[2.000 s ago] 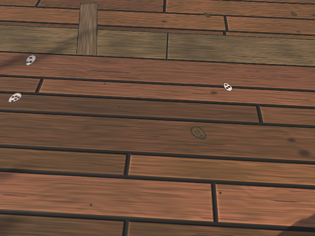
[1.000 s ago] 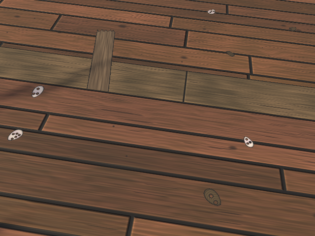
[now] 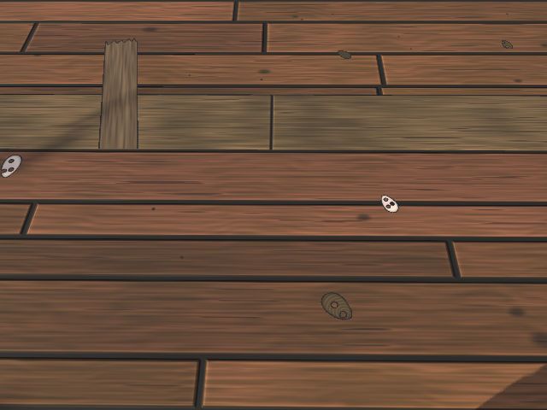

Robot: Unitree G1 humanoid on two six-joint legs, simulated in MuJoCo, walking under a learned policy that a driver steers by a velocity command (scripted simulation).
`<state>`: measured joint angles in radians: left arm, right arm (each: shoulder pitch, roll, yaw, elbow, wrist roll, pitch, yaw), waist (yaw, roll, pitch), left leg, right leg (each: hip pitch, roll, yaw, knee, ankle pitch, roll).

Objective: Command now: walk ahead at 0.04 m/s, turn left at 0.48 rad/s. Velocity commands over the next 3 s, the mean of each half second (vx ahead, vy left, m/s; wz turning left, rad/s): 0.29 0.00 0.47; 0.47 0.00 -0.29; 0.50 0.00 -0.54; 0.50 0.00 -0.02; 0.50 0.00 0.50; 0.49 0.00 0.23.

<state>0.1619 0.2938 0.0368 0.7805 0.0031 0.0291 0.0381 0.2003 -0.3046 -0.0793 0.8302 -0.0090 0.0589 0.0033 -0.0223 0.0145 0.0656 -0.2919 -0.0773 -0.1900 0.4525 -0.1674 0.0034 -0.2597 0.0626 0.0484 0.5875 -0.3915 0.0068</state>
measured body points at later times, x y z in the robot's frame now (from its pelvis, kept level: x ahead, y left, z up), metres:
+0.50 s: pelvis +0.11 +0.04 -0.01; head +0.14 +0.05 +0.44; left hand -0.01 +0.28 -0.14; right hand +0.37 -0.13 -0.10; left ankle +0.17 +0.17 -0.72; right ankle -0.01 -0.11 -0.74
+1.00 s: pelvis +0.35 +0.13 -0.01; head +0.39 +0.13 +0.44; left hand +0.51 +0.37 -0.13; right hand +0.32 -0.12 -0.15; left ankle +0.19 +0.17 -0.74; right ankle +0.51 +0.05 -0.71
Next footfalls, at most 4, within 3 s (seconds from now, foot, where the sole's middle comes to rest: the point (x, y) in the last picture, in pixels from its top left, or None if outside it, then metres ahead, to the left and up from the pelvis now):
0.02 right None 0.03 -0.10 -0.78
0.54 left None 0.22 0.18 -0.78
1.08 right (253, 370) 0.55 0.08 -0.78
1.58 left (216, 253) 0.89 0.18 -0.78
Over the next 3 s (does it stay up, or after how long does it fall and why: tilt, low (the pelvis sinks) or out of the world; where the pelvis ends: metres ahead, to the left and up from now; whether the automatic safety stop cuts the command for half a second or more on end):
stays up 1.39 0.11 0.00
